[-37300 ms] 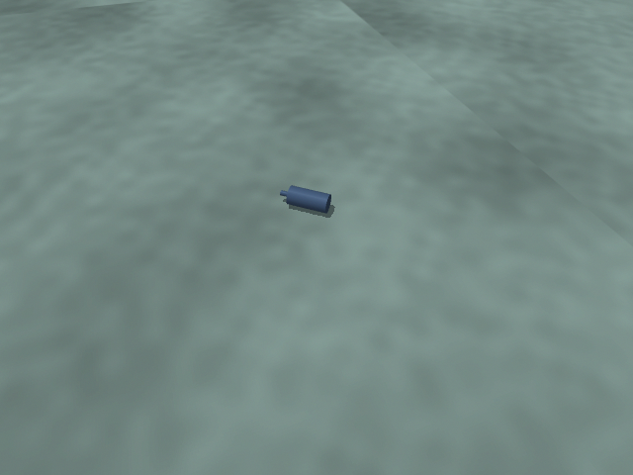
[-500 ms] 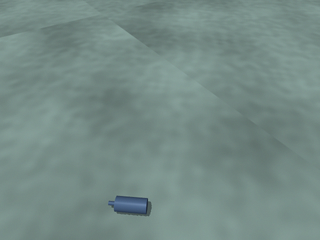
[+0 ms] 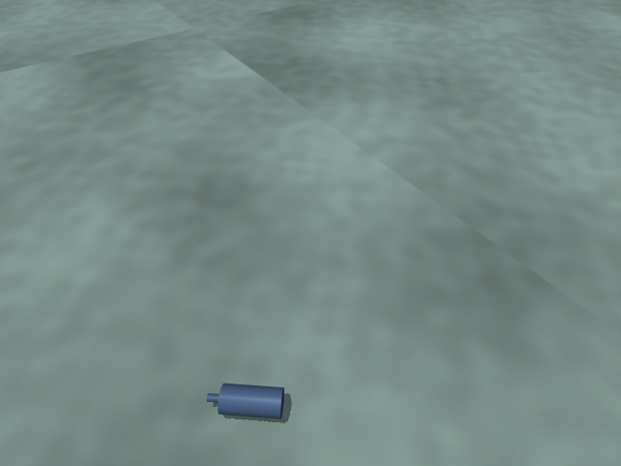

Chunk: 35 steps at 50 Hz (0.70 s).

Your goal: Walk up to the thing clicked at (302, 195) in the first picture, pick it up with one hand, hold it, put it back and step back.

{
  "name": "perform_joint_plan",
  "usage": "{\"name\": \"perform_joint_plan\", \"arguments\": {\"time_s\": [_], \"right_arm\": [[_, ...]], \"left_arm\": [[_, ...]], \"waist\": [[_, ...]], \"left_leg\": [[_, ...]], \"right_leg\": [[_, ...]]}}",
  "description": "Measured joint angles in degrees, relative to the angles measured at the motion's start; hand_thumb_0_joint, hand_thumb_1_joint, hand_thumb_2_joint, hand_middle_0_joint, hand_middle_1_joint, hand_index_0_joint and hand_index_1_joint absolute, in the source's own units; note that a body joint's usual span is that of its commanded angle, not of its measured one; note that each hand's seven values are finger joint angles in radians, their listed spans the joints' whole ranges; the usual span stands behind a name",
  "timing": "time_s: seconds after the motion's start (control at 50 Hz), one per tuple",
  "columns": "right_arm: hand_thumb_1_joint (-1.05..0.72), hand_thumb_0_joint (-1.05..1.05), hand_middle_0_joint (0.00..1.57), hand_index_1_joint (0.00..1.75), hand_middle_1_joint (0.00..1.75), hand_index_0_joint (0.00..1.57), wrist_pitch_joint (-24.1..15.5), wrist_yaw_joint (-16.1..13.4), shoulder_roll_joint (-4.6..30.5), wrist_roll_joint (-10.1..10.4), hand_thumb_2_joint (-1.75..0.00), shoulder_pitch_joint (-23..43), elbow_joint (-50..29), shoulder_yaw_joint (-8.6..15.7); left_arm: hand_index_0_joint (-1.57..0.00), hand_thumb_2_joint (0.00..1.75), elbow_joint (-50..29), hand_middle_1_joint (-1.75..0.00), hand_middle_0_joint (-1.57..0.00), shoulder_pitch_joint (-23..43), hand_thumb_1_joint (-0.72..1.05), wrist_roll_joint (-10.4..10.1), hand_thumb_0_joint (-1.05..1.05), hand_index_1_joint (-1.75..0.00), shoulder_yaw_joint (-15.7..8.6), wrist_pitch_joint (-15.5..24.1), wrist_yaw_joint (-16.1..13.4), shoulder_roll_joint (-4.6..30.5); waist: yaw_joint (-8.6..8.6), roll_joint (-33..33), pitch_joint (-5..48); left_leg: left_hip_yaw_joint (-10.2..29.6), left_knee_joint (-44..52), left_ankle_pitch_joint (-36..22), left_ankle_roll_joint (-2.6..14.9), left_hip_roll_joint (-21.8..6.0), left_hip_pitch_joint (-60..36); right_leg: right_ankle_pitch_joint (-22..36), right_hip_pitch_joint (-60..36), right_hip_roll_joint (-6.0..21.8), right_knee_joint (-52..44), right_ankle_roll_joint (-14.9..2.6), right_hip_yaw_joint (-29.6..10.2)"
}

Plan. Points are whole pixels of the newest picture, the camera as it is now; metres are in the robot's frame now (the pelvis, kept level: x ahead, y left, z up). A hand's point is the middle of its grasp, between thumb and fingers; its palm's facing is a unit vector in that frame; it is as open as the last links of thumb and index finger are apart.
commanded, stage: stand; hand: left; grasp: from above
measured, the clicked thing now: (244, 400) +0.49 +0.21 -0.74
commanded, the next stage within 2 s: step back in 0.80 s
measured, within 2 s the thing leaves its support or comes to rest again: neither
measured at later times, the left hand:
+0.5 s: hand out of the picture +0.07 +0.25 -0.16, palm faces +0.01 -0.95 -0.33, open 7.3 cm
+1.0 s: hand out of the picture +0.08 +0.27 -0.17, palm faces +0.02 -0.93 -0.37, open 7.3 cm
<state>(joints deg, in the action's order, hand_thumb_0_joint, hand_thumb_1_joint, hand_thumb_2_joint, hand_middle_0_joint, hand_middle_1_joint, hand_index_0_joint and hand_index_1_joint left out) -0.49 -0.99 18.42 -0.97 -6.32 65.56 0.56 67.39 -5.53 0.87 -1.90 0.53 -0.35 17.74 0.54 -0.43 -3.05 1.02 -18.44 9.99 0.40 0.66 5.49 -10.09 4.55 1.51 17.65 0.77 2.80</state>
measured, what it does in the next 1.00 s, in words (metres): stands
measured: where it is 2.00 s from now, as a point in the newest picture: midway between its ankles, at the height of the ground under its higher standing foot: outside the picture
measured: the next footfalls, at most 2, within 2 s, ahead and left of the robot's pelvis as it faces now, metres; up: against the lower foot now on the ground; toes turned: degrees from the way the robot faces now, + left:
right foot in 1.58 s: -0.13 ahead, -0.09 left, +0.00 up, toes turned -2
left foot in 1.88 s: -0.18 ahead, +0.16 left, +0.00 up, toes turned -5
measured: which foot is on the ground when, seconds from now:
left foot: down 0.00-1.00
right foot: down 0.00-1.00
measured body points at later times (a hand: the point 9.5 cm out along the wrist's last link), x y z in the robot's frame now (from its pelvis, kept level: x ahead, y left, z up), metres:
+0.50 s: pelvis +0.01 +0.00 +0.00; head +0.01 +0.00 +0.45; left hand +0.07 +0.29 -0.14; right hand +0.08 -0.30 -0.14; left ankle +0.00 +0.11 -0.75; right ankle +0.00 -0.12 -0.75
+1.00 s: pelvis -0.02 +0.01 -0.01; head +0.03 +0.01 +0.43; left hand +0.08 +0.32 -0.14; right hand +0.07 -0.31 -0.14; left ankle +0.00 +0.11 -0.74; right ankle +0.00 -0.12 -0.75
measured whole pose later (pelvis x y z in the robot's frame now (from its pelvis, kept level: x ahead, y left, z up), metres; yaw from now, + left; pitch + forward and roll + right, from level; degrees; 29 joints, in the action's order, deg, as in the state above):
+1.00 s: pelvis -0.02 +0.01 -0.01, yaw +0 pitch -2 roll -1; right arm 2.3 0.3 22.3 0.3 -3.9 59.5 2.3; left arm 58.6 -4.2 0.2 -3.5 -0.7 -0.5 20.7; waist -0.3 -0.8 -8.2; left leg 2.1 -37.9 16.9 1.3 1.3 17.5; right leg -13.8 13.3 1.7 29.0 0.0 3.1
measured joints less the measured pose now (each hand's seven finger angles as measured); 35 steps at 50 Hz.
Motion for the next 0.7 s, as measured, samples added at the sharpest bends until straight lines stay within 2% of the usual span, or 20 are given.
{"name": "perform_joint_plan", "arguments": {"time_s": [0.7], "right_arm": [[-0.91,0.01,0.20,0.30,0.30,0.20,-0.2,0.4,0.8,0.2,-0.90,0.0,-0.1,-0.4]], "left_arm": [[-0.20,0.90,-1.1,-0.30,-0.20,-0.3,0.91,-0.3,0.00,-0.30,0.8,0.3,0.4,0.9]], "waist": [[-0.26,0.0,0.3]], "left_leg": [[0.1,0.6,0.1,-0.23,-0.1,-0.2]], "right_leg": [[-0.3,-0.1,-0.1,-0.3,-0.17,0.0]]}}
